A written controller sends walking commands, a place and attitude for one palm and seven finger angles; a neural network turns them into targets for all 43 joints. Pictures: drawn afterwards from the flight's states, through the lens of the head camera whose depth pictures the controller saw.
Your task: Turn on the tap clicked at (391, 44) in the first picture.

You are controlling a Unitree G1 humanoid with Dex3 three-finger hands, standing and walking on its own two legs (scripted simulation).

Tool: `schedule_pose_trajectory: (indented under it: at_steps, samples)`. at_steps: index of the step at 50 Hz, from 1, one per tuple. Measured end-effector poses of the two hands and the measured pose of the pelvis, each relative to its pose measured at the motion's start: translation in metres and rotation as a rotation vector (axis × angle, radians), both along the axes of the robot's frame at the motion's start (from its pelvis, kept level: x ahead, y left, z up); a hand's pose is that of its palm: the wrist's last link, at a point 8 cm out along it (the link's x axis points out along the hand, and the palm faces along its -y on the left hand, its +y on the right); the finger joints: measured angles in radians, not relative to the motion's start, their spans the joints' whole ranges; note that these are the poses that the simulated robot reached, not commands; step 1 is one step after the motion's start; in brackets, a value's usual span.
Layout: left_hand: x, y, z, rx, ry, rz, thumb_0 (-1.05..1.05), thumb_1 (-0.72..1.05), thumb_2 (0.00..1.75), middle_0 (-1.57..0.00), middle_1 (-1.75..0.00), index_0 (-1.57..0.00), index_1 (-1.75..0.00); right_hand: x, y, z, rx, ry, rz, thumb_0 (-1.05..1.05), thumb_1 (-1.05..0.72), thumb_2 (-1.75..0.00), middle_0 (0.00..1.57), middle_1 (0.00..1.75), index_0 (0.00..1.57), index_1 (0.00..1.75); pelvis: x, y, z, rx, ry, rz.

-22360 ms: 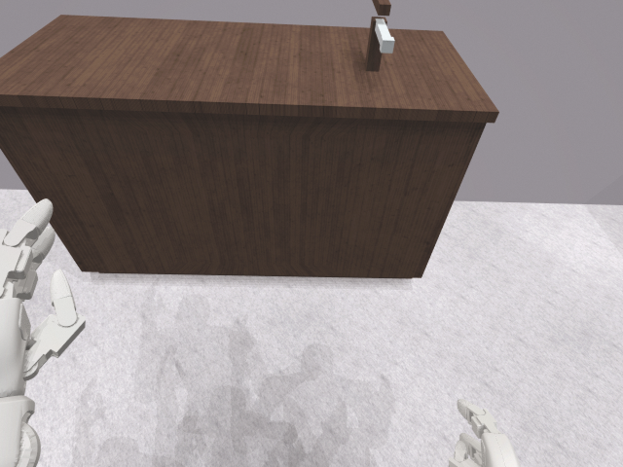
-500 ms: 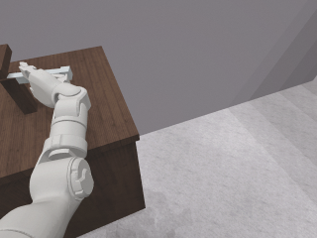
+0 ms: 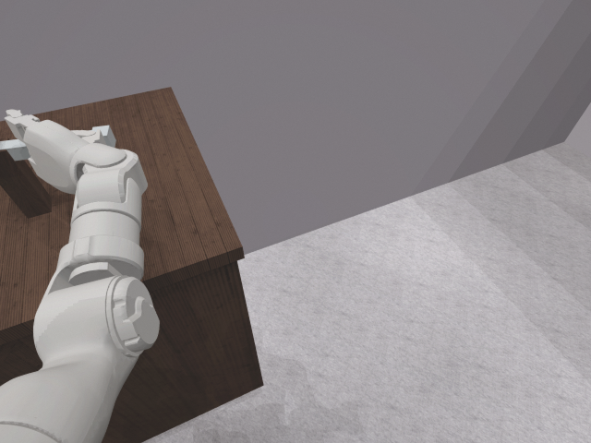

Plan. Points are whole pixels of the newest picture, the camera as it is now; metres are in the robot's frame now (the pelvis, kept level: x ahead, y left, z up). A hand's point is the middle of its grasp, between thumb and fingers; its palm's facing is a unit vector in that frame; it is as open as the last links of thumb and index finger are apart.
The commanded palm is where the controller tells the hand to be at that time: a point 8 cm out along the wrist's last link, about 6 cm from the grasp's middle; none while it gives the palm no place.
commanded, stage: lift the hand up off the lever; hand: left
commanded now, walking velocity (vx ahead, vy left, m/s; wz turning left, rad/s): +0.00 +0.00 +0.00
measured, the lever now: (103, 139) +0.52 +0.29 +0.16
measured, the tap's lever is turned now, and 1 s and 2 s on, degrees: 79 79 79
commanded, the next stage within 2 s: draw the hand back beside the body in 1.14 s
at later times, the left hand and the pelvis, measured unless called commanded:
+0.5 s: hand (98, 129) +0.46 +0.25 +0.22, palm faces +0.84 -0.54 -0.09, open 7.8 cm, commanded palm +0.40 +0.26 +0.22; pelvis +0.00 +0.01 +0.00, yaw +0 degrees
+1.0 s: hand (89, 121) +0.44 +0.25 +0.24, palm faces +0.83 -0.55 -0.06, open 7.8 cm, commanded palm +0.38 +0.26 +0.24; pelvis +0.01 +0.00 +0.01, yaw +0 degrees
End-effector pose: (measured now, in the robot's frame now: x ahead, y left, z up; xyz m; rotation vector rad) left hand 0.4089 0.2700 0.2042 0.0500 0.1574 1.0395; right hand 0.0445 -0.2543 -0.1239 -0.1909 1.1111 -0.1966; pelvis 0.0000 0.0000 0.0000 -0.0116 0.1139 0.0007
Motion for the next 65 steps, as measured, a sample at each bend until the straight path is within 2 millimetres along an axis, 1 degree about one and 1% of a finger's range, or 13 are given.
schedule_pose_trajectory:
  at_steps: [4,8,20,27,34,43,48,55,59,63,65]
  samples:
    - [-0.004,0.002,0.001,0.001,-0.007,-0.007,0.01,0.9,0.9,-0.15,-0.15,-0.15,-0.15,-0.001,-0.001,0.001,-0.002,-0.002,-0.004,0.01,-0.9,-0.9,0.21,0.3,0.2,0.3,0.0,0.001,0.001,-0.001,-0.01,0.0]
    - [-0.007,0.001,0.003,-0.006,-0.02,-0.014,0.02,0.9,0.9,-0.15,-0.15,-0.15,-0.15,0.005,0.001,0.003,-0.003,-0.019,0.006,0.01,-0.9,-0.9,0.21,0.3,0.2,0.3,0.0,0.003,0.002,-0.001,-0.019,0.001]
    - [-0.008,-0.008,0.014,-0.018,-0.019,-0.034,0.02,0.9,0.9,-0.15,-0.15,-0.15,-0.15,0.047,0.016,0.009,0.018,-0.122,0.056,0.01,-0.9,-0.9,0.21,0.3,0.2,0.3,0.001,0.008,0.003,0.002,-0.029,0.0]
    - [-0.01,-0.01,0.021,-0.004,-0.028,-0.039,0.02,0.9,0.9,-0.15,-0.15,-0.15,-0.15,0.063,0.024,0.011,0.036,-0.153,0.076,0.01,-0.9,-0.9,0.21,0.3,0.2,0.3,0.004,0.009,0.004,0.004,-0.035,0.0]
    - [-0.013,-0.012,0.025,-0.014,-0.037,-0.043,0.02,0.9,0.9,-0.15,-0.15,-0.15,-0.15,0.069,0.024,0.011,0.04,-0.155,0.078,0.01,-0.9,-0.9,0.21,0.3,0.2,0.3,0.006,0.008,0.004,0.005,-0.045,-0.001]
    - [-0.018,-0.011,0.033,-0.024,-0.054,-0.039,0.02,0.9,0.9,-0.15,-0.15,-0.15,-0.15,0.075,0.019,0.013,0.036,-0.167,0.07,0.01,-0.9,-0.9,0.21,0.3,0.2,0.3,0.008,0.005,0.005,0.008,-0.057,-0.005]
    - [-0.024,-0.011,0.038,-0.014,-0.064,-0.044,0.02,0.9,0.9,-0.15,-0.15,-0.15,-0.15,0.08,0.017,0.015,0.035,-0.181,0.075,0.01,-0.9,-0.9,0.21,0.3,0.2,0.3,0.008,0.003,0.006,0.009,-0.067,-0.002]
    - [-0.027,-0.014,0.039,-0.016,-0.044,-0.047,0.02,0.9,0.9,-0.15,-0.15,-0.15,-0.15,0.089,0.016,0.018,0.034,-0.205,0.092,0.01,-0.9,-0.9,0.21,0.3,0.2,0.3,0.005,0.001,0.006,0.01,-0.07,0.004]
    - [-0.027,-0.015,0.038,-0.013,-0.026,-0.044,0.01,0.9,0.9,-0.15,-0.15,-0.15,-0.15,0.092,0.017,0.019,0.035,-0.213,0.098,0.01,-0.9,-0.9,0.21,0.3,0.2,0.3,0.004,-0.001,0.006,0.01,-0.067,0.007]
    - [-0.024,-0.014,0.036,-0.02,-0.006,-0.035,0.02,0.9,0.9,-0.15,-0.15,-0.15,-0.15,0.09,0.017,0.018,0.032,-0.208,0.1,0.01,-0.9,-0.9,0.21,0.3,0.2,0.3,0.002,-0.002,0.005,0.01,-0.059,0.009]
    - [-0.02,-0.014,0.039,0.025,-0.021,-0.115,0.02,0.9,0.9,-0.15,-0.15,-0.15,-0.15,0.087,0.015,0.019,0.024,-0.2,0.083,0.01,-0.9,-0.9,0.21,0.3,0.2,0.3,0.002,-0.002,0.006,0.013,-0.065,0.004]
